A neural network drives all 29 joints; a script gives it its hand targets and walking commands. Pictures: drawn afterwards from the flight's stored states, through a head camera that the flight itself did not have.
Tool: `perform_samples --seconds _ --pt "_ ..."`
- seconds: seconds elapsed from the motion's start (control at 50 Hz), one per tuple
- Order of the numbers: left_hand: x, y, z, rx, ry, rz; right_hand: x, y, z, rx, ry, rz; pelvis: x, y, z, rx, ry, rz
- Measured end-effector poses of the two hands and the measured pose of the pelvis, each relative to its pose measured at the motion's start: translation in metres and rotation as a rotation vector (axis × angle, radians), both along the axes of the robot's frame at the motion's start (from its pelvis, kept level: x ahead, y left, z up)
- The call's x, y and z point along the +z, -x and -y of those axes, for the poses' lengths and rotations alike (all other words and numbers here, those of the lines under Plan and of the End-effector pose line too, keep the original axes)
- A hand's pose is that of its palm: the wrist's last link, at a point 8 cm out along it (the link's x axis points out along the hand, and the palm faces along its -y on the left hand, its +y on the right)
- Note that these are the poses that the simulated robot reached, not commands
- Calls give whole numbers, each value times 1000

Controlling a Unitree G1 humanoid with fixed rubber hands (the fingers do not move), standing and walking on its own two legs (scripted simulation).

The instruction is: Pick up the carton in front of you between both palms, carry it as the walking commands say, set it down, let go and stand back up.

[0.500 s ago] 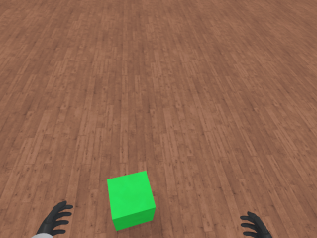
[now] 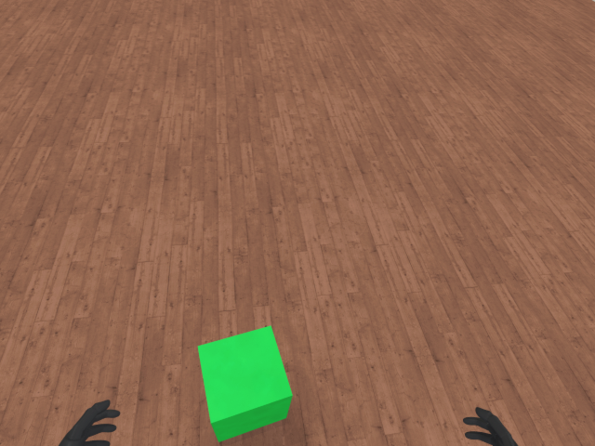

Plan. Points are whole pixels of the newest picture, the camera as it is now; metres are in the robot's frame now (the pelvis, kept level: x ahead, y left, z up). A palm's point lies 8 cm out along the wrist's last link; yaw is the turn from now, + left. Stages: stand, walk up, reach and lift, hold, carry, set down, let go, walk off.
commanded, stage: stand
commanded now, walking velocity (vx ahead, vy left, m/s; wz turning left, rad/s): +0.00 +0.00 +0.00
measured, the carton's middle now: (244, 384) +0.38 +0.10 -0.65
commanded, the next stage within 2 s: none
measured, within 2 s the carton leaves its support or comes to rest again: neither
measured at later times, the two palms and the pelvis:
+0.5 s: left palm out of the picture +0.07 +0.30 -0.11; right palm out of the picture +0.08 -0.31 -0.08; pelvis -0.02 +0.00 +0.01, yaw +0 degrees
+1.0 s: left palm out of the picture +0.06 +0.30 -0.11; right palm out of the picture +0.07 -0.32 -0.08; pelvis -0.03 +0.00 +0.01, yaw +0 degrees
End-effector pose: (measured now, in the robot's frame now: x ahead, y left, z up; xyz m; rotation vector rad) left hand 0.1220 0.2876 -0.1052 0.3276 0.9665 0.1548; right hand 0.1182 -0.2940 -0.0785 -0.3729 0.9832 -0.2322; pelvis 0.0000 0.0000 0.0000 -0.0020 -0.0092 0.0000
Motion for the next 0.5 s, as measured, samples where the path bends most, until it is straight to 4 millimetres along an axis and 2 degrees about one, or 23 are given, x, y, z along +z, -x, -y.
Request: perform_samples --seconds 0.5 --pt "-3 51 -11 33 -18 -104 -2 35 14 -23 7 -74 6 20 2 -2 2 27"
